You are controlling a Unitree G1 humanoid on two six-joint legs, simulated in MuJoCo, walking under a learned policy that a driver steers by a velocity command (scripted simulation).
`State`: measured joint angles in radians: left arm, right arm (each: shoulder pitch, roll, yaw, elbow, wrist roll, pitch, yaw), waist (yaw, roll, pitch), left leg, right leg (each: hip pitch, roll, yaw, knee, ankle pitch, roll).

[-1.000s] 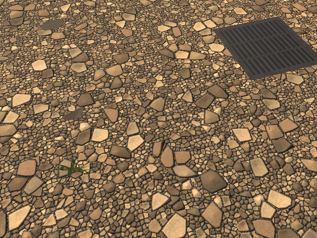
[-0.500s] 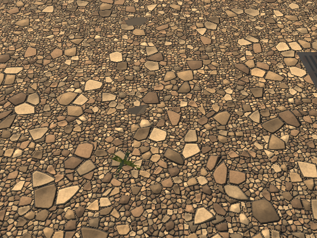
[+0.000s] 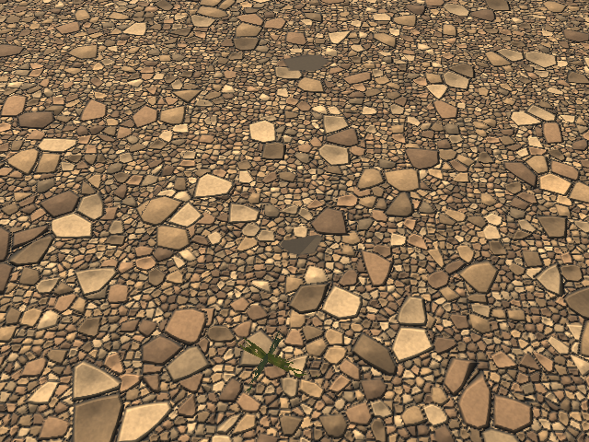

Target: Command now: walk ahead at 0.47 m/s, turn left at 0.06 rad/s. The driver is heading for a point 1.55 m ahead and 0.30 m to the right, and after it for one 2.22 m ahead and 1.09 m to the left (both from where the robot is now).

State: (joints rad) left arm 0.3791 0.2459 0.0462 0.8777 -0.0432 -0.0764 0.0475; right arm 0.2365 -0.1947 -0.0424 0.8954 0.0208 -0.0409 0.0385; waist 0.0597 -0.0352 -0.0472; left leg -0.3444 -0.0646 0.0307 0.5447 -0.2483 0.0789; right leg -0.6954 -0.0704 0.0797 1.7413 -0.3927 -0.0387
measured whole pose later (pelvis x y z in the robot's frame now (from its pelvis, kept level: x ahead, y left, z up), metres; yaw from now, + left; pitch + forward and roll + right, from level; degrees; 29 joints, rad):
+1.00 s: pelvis +0.34 -0.06 +0.01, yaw +0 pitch +0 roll -1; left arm 0.16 0.20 0.04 0.98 0.00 -0.02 0.03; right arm 0.12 -0.21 -0.07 0.96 0.00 0.00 -0.04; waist 0.01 0.00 0.02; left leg -0.30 0.02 -0.04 0.50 -0.21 -0.02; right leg -0.18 0.04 -0.03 0.47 -0.30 -0.04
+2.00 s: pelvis +0.75 -0.08 +0.02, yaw -1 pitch +0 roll -1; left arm 0.31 0.23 0.05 1.03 0.00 -0.09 -0.01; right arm 0.10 -0.27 -0.09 0.92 0.01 -0.08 -0.02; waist 0.06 0.03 0.01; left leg -0.69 0.15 -0.05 0.87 -0.05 0.01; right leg -0.09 0.08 -0.05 0.23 -0.14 -0.08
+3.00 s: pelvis +1.30 -0.10 +0.01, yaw -20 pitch +1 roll +0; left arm 0.25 0.26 0.08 0.84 -0.01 -0.06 -0.02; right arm 0.13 -0.28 -0.06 0.83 0.00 -0.13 -0.01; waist 0.02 0.02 0.04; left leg -0.54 0.08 -0.05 1.12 -0.35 -0.01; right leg -0.27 0.11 0.02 0.41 -0.16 -0.11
